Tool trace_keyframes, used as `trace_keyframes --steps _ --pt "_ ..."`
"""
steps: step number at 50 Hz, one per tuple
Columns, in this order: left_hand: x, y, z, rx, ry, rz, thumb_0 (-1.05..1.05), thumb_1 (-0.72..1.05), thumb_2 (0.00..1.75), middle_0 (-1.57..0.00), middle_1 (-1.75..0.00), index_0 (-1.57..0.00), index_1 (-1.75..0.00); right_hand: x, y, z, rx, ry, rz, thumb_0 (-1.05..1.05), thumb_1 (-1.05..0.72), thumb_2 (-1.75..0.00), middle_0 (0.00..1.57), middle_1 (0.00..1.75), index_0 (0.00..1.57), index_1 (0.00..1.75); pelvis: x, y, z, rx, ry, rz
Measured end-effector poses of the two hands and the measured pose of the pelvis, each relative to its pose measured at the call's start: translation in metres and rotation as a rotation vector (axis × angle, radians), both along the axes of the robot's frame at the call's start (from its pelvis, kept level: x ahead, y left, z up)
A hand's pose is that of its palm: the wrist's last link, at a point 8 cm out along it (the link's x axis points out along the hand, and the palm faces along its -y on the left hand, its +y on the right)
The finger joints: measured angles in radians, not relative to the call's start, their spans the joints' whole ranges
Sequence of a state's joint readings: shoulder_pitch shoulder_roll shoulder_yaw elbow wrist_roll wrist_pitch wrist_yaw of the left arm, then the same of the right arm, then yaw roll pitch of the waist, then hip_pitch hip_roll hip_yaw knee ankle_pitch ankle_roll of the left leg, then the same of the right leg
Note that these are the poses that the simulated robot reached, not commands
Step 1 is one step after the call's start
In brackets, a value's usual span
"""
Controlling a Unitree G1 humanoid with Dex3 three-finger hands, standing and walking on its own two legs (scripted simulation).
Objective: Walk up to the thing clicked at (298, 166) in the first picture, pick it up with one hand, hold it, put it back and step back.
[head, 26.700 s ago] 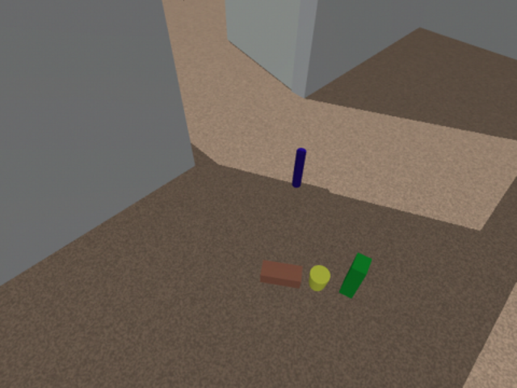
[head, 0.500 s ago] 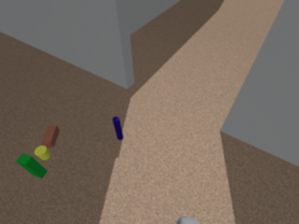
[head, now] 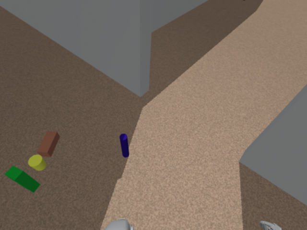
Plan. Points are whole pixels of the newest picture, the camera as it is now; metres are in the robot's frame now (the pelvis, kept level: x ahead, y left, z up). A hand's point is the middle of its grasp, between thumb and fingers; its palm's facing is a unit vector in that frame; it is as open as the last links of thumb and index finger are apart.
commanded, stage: walk up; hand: left
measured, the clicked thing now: (124, 146) +0.67 +0.19 -0.64
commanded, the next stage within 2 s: none
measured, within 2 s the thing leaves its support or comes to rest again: neither
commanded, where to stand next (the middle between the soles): +0.30 -0.01 m, yaw -1 degrees
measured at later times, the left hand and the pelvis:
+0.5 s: hand (74, 194) +0.22 +0.24 -0.11, palm faces -0.02 -0.90 -0.45, open 7.4 cm; pelvis +0.16 -0.04 +0.01, yaw -1 degrees
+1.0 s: hand (82, 171) +0.30 +0.25 -0.15, palm faces -0.06 -0.92 -0.39, open 7.4 cm; pelvis +0.24 -0.02 +0.00, yaw -2 degrees
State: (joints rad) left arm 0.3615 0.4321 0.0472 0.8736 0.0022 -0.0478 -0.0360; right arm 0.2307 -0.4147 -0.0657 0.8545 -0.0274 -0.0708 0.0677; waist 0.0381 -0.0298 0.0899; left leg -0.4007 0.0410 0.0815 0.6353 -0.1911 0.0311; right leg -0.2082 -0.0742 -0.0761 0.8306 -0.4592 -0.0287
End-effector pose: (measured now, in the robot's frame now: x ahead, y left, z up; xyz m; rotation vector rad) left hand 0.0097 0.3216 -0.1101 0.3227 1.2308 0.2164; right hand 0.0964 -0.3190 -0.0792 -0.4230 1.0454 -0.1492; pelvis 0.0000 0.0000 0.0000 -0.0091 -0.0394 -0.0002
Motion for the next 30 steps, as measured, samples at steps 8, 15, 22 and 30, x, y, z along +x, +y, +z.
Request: trace_keyframes --steps 8,15,22,30 --pt "0.079 -0.004 0.008 -0.023 -0.027 -0.050 0.00 0.90 0.90 -0.21 -0.30 -0.21 -0.30 0.027 0.005 0.016 0.002 -0.012 -0.052 0.00 -0.90 -0.90 0.21 0.30 0.20 0.30 0.050 0.000 0.014 0.016 -0.012 -0.017" --pt "0.146 -0.018 0.025 0.010 -0.054 -0.094 0.00 0.90 0.90 -0.21 -0.30 -0.21 -0.30 0.038 -0.018 0.000 0.031 0.052 -0.097 0.00 -0.90 -0.90 0.21 0.30 0.20 0.30 0.095 -0.016 0.014 0.030 -0.010 -0.027" --pt "0.195 -0.035 0.036 0.091 -0.134 -0.082 0.00 0.90 0.90 -0.21 -0.30 -0.21 -0.30 0.077 -0.044 -0.036 0.059 0.133 -0.107 0.01 -0.90 -0.90 0.21 0.30 0.20 0.30 0.141 -0.041 0.000 0.017 -0.019 -0.020" --pt "0.213 -0.035 0.050 0.104 -0.086 -0.055 0.00 0.90 0.90 -0.21 -0.30 -0.21 -0.30 0.140 -0.036 -0.028 0.080 0.131 -0.069 0.01 -0.90 -0.90 0.21 0.30 0.20 0.30 0.181 -0.038 0.014 0.012 -0.008 -0.015"
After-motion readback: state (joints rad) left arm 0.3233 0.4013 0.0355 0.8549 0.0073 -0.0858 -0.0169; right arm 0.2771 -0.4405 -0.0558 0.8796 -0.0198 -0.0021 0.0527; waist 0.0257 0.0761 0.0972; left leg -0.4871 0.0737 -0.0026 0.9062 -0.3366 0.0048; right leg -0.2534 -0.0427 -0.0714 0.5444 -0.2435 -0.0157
